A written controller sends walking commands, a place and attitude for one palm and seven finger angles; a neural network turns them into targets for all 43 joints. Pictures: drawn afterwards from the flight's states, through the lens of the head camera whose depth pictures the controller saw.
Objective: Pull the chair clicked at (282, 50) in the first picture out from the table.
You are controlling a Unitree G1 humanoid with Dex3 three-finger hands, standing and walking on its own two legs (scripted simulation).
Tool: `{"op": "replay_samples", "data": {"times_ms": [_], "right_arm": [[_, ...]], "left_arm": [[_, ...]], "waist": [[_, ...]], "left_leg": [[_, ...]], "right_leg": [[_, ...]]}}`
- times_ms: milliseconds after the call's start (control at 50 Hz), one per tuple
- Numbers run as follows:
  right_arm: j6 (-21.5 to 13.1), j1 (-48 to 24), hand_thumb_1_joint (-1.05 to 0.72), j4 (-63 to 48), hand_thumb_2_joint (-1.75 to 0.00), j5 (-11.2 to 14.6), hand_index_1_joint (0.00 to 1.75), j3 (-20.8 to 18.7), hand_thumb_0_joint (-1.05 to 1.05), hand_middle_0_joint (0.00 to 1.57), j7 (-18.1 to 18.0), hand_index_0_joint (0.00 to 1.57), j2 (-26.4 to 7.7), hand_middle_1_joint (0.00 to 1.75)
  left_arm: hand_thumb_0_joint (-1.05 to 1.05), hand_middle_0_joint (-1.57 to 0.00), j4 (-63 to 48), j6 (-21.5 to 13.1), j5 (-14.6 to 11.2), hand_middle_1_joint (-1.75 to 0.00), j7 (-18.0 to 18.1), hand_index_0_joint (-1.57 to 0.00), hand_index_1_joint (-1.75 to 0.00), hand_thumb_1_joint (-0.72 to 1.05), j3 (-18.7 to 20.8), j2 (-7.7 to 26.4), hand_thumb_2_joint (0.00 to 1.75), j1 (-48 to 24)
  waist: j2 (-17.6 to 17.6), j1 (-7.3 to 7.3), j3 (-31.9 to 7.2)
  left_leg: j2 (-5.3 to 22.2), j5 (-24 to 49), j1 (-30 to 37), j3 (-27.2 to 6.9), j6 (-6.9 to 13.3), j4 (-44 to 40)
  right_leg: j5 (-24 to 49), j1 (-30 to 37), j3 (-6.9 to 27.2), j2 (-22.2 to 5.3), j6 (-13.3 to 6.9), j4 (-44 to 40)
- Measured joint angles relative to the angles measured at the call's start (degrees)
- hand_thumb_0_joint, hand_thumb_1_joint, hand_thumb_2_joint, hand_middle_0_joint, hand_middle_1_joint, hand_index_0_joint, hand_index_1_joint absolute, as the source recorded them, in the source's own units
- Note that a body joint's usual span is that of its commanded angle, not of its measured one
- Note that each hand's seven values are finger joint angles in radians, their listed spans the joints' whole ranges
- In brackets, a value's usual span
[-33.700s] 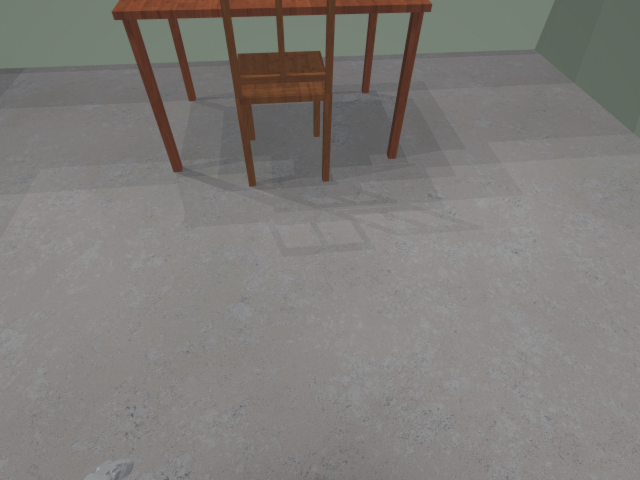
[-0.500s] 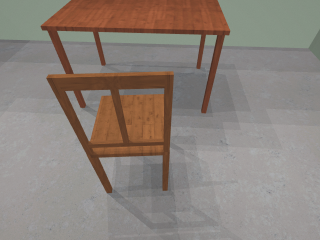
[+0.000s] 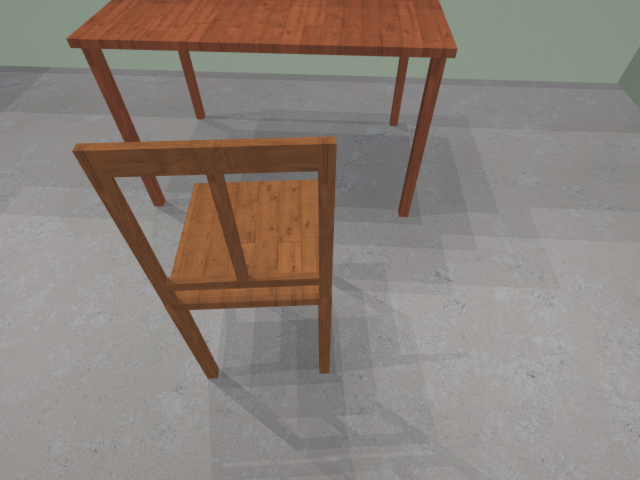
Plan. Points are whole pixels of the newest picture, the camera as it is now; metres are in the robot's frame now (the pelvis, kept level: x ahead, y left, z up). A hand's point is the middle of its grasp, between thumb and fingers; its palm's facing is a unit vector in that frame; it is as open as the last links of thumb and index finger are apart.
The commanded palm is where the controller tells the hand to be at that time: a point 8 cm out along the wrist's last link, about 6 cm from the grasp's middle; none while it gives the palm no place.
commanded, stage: look to check the result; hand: left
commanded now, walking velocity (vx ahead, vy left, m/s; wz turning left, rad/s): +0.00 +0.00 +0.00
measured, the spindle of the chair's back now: (230, 232) +0.54 +0.21 -0.08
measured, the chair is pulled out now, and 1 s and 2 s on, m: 0.60 0.60 0.60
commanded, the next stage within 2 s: stand and wait in 0.54 s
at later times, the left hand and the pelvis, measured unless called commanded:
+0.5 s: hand out of the picture +0.00 +0.16 -0.17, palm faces +0.04 -0.98 -0.18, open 7.4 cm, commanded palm none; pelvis +0.01 +0.00 +0.00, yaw -1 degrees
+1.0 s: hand out of the picture +0.00 +0.15 -0.17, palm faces +0.04 -0.98 -0.17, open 7.4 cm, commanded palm none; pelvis +0.01 +0.00 +0.00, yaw -1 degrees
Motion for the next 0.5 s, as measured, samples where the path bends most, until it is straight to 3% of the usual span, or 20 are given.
{"op": "replay_samples", "data": {"times_ms": [500], "right_arm": [[-0.2, -0.7, -0.91, 0.6, -0.90, 0.1, 0.29, 0.1, 0.00, 0.20, -0.2, 0.20, 0.1, 0.30]], "left_arm": [[0.01, -0.20, -0.1, -0.3, 0.0, -0.30, 0.1, -0.20, -0.30, 0.91, 0.1, -0.1, 0.90, -0.3]], "waist": [[0.0, -0.01, -0.1]], "left_leg": [[0.6, -0.5, 1.4, 0.5, -0.3, -0.8]], "right_leg": [[-0.2, 1.2, 0.5, 0.6, -0.2, -0.9]]}}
